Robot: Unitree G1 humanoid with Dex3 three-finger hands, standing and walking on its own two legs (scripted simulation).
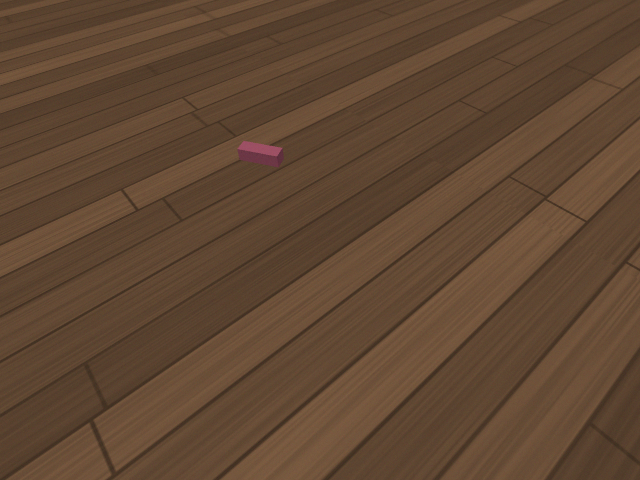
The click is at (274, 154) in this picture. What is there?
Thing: lying carton
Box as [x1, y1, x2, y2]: [237, 141, 283, 166]
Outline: 237,149 239,158 243,160 278,166 283,159 282,148 243,141
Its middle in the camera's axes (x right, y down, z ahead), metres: -0.32 -0.48 +2.02
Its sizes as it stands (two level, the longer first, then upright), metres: 0.220 0.075 0.068
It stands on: the floor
